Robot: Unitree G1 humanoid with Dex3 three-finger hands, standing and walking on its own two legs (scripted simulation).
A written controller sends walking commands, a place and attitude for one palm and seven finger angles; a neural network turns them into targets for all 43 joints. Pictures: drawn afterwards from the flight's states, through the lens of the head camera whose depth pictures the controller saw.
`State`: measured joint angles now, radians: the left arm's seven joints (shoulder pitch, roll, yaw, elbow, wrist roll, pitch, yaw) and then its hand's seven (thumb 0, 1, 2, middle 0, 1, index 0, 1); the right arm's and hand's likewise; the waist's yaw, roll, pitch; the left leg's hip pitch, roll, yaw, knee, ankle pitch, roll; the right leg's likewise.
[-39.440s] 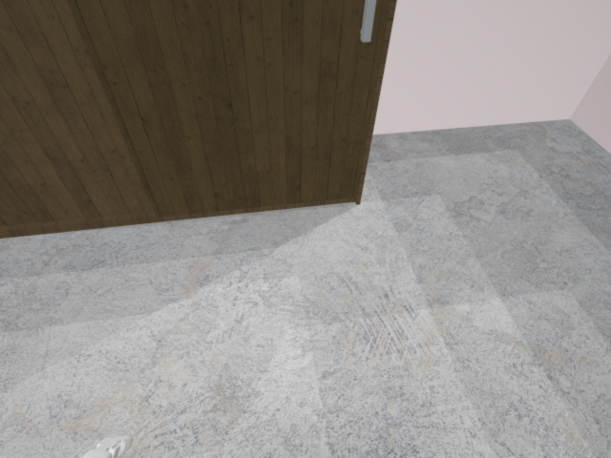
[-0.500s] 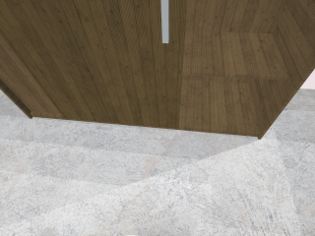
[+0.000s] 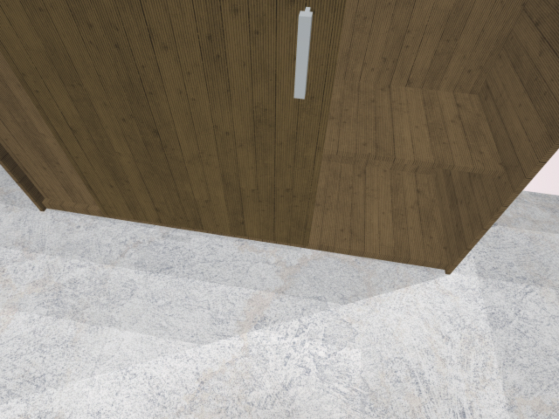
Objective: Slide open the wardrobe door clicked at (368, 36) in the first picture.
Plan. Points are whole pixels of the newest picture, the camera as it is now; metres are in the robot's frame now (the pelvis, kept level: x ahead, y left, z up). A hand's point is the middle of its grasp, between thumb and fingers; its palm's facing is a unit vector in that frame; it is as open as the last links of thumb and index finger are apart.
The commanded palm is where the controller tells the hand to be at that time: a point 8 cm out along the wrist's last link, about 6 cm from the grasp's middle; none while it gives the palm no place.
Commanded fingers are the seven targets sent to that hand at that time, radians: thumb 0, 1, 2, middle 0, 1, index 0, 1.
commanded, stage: let the arm hang, fingers relaxed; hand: right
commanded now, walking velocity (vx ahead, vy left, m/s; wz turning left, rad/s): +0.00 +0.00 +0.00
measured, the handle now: (303, 54) +0.83 +0.01 +0.10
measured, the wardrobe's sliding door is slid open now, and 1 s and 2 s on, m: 0.58 0.58 0.58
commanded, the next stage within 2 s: look to check the result in 0.20 s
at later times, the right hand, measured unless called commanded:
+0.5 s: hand out of the picture +0.04 -0.18 -0.18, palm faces -0.02 +0.98 -0.19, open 7.4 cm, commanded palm none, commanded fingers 0.00 -0.90 -0.90 0.20 0.30 0.20 0.30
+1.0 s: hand out of the picture +0.04 -0.18 -0.18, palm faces -0.01 +0.98 -0.18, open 7.3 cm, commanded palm none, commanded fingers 0.00 -0.90 -0.90 0.20 0.30 0.20 0.30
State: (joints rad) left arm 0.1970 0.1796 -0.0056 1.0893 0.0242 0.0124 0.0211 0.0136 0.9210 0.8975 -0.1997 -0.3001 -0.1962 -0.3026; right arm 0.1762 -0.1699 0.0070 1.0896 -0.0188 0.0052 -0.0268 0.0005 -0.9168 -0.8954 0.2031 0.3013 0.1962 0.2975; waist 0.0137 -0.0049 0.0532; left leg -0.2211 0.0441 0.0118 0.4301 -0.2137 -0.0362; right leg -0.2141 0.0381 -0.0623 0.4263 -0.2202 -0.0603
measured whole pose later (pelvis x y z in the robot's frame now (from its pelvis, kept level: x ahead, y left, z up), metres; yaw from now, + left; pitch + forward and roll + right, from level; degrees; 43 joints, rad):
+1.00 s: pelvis +0.03 -0.01 +0.00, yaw +0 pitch -1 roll +0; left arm 0.21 0.16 -0.01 1.14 0.02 0.00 0.04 0.01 0.91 0.90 -0.20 -0.30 -0.20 -0.30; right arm 0.21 -0.17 0.00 1.14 -0.01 0.01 -0.03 0.00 -0.91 -0.90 0.20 0.30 0.20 0.30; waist 0.01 0.02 0.07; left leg -0.13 0.06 0.01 0.38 -0.24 -0.05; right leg -0.12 0.05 -0.07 0.38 -0.25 -0.07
